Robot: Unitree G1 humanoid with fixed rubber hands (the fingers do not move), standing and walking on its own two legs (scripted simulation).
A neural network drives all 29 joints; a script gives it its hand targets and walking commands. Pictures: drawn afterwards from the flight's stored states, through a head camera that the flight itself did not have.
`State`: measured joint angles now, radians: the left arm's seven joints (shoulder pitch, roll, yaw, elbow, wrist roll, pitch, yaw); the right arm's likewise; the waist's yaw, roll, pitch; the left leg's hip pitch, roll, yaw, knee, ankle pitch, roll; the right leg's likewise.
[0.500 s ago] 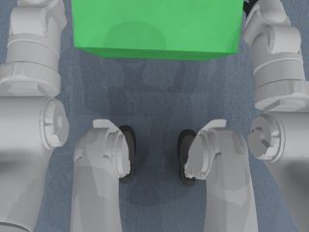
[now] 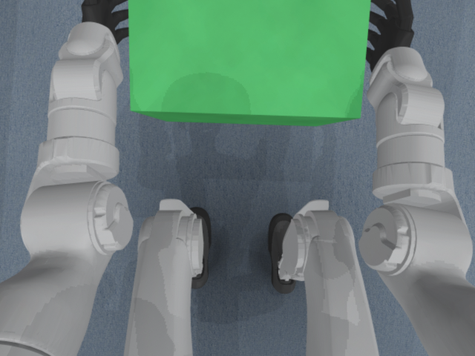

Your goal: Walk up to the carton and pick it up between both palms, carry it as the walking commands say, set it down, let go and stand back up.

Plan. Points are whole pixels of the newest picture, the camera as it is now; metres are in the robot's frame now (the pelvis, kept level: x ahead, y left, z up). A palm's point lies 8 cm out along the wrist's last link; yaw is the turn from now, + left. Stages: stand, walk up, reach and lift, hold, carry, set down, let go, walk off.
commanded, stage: reach and lift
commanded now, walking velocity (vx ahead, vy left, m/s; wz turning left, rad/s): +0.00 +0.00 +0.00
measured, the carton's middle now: (246, 36) +0.58 +0.02 -0.17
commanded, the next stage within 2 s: none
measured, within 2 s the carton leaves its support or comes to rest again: neither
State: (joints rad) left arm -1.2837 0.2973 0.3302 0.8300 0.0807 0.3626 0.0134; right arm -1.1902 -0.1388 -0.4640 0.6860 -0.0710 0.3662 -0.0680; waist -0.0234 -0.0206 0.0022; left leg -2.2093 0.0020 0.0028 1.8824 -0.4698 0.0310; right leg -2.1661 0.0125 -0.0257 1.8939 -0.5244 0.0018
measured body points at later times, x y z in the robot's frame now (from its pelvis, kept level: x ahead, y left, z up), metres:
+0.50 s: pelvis +0.01 +0.00 +0.05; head +0.30 +0.02 +0.40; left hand +0.54 +0.20 -0.03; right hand +0.52 -0.18 -0.02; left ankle +0.12 +0.11 -0.41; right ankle +0.11 -0.12 -0.41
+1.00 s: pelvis +0.02 +0.00 +0.12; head +0.27 +0.02 +0.49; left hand +0.52 +0.20 +0.05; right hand +0.50 -0.18 +0.05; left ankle +0.12 +0.11 -0.41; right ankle +0.11 -0.12 -0.41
